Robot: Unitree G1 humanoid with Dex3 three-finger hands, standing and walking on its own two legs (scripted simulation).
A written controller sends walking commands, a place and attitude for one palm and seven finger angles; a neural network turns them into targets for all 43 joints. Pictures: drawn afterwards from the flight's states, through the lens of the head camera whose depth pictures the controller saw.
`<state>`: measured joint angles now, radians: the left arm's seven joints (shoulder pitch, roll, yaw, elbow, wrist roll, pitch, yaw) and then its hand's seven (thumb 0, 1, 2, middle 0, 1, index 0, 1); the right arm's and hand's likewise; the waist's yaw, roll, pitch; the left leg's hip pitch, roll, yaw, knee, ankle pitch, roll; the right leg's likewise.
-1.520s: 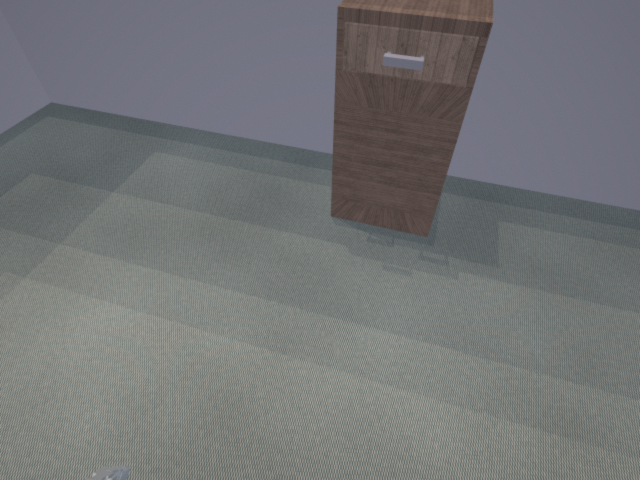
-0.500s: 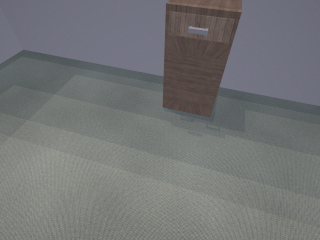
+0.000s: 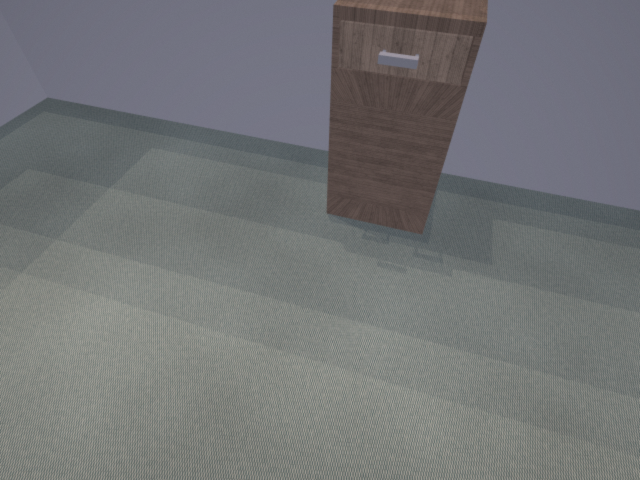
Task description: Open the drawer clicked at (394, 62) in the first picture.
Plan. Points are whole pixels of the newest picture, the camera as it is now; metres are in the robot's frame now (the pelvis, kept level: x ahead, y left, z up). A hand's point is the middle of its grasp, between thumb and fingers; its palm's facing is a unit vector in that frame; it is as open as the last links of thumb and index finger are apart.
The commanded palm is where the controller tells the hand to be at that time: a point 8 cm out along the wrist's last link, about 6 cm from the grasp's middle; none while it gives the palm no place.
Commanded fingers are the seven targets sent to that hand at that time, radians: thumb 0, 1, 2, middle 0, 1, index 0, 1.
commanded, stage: walk to a spot facing it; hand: left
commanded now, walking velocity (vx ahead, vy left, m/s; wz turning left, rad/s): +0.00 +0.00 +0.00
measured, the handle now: (399, 57) +1.27 -0.17 -0.02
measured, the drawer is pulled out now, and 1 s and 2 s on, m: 0.00 0.00 0.00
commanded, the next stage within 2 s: turn to face it in 1.16 s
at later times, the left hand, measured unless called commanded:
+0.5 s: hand out of the picture +0.07 +0.15 -0.18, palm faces -0.09 -0.98 -0.18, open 7.4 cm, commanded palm none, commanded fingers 0.00 0.90 0.90 -0.20 -0.30 -0.20 -0.30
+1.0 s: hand (249, 321) +0.42 +0.16 -0.18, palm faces -0.35 -0.91 -0.21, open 7.4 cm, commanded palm none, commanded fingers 0.00 0.90 0.90 -0.20 -0.30 -0.20 -0.30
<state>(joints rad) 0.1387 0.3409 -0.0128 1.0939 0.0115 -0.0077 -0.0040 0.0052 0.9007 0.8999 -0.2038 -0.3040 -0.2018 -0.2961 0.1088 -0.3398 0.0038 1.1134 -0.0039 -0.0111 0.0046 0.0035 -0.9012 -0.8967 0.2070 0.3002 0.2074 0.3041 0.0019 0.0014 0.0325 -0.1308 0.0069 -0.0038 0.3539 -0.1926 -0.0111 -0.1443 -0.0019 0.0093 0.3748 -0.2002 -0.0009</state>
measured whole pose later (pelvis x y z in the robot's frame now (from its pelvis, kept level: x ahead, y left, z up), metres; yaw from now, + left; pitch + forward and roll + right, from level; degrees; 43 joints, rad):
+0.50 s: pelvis +0.09 -0.03 -0.01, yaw -10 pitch +0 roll +0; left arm 0.43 0.15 0.02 1.05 0.03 -0.06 0.00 0.00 0.90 0.90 -0.20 -0.30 -0.20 -0.30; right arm 0.27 -0.21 -0.03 1.09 -0.02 0.00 0.01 0.01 -0.90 -0.90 0.20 0.30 0.20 0.30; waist 0.04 0.01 0.03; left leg -0.46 0.08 0.07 1.12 -0.41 -0.03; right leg -0.16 0.04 -0.01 0.52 -0.36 -0.06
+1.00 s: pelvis +0.29 -0.01 -0.01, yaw -26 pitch +0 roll +1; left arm 0.25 0.23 0.10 0.98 0.04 0.01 -0.03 0.01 0.91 0.90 -0.20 -0.30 -0.19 -0.29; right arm 0.24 -0.17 -0.06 1.01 -0.02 -0.08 -0.02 -0.02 -0.94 -0.90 0.21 0.30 0.21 0.30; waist 0.02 -0.04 0.03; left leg -0.21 0.07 0.26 0.47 -0.25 0.03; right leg -0.58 -0.09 -0.07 1.14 -0.26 -0.01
